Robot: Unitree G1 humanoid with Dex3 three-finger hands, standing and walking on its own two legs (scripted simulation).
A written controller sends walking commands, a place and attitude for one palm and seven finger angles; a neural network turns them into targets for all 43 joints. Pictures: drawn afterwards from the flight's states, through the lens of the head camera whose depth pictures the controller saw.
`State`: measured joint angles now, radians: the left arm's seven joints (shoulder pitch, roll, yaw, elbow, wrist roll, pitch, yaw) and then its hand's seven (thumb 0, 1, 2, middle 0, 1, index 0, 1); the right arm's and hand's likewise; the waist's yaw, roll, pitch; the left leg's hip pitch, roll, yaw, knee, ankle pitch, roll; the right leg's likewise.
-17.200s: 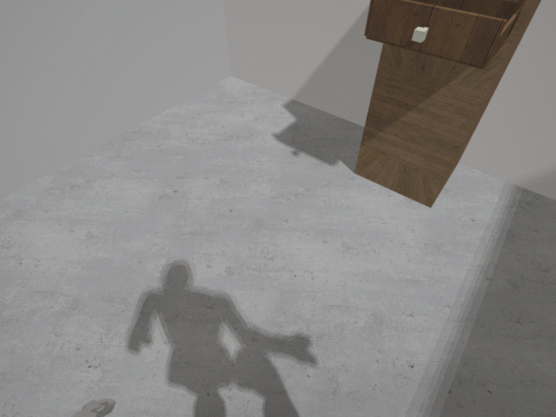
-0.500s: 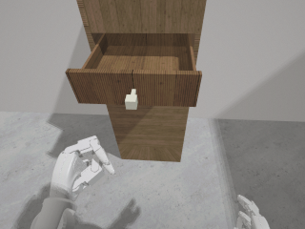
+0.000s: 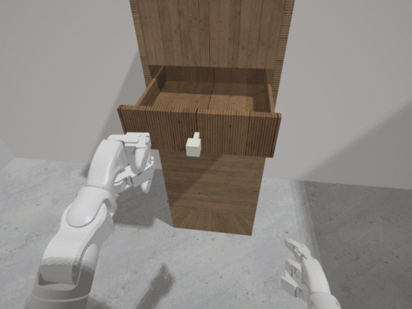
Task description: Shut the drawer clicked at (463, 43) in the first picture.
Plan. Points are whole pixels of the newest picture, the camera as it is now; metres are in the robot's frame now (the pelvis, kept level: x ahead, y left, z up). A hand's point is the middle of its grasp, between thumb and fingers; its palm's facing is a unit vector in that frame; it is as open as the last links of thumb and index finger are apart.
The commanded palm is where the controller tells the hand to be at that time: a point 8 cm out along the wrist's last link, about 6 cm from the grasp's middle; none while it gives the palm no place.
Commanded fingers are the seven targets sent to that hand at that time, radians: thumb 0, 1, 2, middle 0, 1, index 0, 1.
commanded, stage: raise the hand and make a fist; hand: left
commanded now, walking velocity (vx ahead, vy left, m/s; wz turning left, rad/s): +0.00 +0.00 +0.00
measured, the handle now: (194, 142) +0.46 +0.09 +0.11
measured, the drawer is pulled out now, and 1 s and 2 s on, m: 0.26 0.26 0.26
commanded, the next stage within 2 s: bring the fist close to the handle in 0.34 s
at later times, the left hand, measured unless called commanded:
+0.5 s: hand (175, 165) +0.27 +0.08 +0.21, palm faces -0.06 -1.00 -0.05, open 3.3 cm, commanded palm +0.24 +0.14 +0.20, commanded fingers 0.00 0.90 0.90 -1.40 -1.60 -1.40 -1.60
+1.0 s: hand (196, 175) +0.32 +0.06 +0.14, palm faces -0.08 -1.00 -0.01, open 3.3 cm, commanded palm +0.30 +0.11 +0.15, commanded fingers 0.00 0.90 0.90 -1.40 -1.60 -1.40 -1.60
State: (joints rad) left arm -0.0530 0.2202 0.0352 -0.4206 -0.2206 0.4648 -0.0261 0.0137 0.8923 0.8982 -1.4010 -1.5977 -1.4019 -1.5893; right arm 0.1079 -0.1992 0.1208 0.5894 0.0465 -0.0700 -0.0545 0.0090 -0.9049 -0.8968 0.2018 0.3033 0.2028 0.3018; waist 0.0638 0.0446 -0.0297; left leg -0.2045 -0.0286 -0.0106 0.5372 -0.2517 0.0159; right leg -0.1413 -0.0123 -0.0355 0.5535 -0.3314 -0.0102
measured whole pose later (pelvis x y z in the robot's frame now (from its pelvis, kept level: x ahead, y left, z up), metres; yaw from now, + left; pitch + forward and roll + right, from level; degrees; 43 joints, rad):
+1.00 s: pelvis +0.02 -0.02 +0.00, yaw -1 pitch -3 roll +1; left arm -0.08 0.10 -0.08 -0.13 -0.16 0.29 0.04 0.01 0.90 0.90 -1.40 -1.60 -1.41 -1.60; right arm 0.16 -0.21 0.08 0.58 0.02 -0.01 -0.04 0.01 -0.91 -0.90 0.20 0.30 0.20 0.30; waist 0.02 0.04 -0.01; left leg -0.20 -0.01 -0.01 0.51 -0.26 -0.01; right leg -0.15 0.01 -0.03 0.54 -0.34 -0.03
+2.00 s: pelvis +0.01 -0.02 -0.01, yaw -2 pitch +2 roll +1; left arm -0.27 0.06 -0.07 0.28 -0.13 -0.03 0.10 0.01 0.90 0.90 -1.40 -1.60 -1.41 -1.60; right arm 0.20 -0.22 0.03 0.59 0.02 -0.01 -0.03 0.01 -0.91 -0.90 0.20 0.30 0.20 0.30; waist -0.01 0.03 -0.03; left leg -0.34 0.01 0.00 0.61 -0.29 -0.01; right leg -0.29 0.02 -0.02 0.63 -0.37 -0.04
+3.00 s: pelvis +0.00 -0.01 -0.02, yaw -3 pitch +10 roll +0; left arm -0.86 0.17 0.20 1.05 -0.08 -0.31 0.08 0.01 0.90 0.90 -1.42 -1.60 -1.40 -1.60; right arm 0.37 -0.24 0.00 0.71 -0.01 -0.02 -0.01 0.00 -0.91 -0.90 0.20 0.30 0.20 0.30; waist -0.12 0.03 -0.07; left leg -0.56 0.02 0.02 0.70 -0.31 0.00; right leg -0.51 0.03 0.00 0.71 -0.37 -0.02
